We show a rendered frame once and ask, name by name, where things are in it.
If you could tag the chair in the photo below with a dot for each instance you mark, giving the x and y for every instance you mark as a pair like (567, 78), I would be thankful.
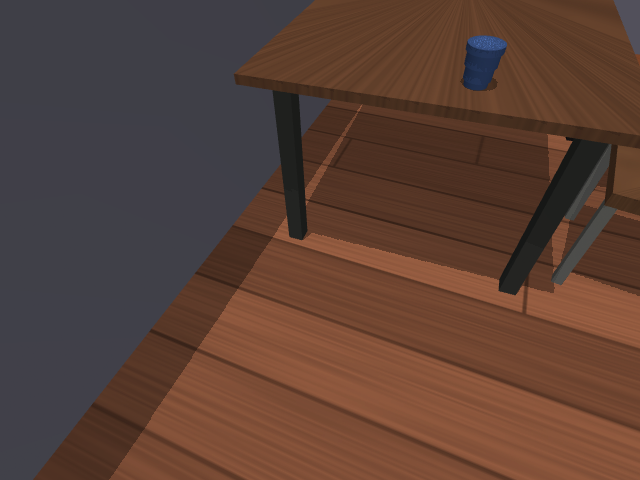
(638, 58)
(622, 193)

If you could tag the table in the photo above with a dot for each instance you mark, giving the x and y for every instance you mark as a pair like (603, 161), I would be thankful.
(569, 70)

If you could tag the cup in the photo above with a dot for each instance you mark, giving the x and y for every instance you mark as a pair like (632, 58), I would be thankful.
(482, 59)

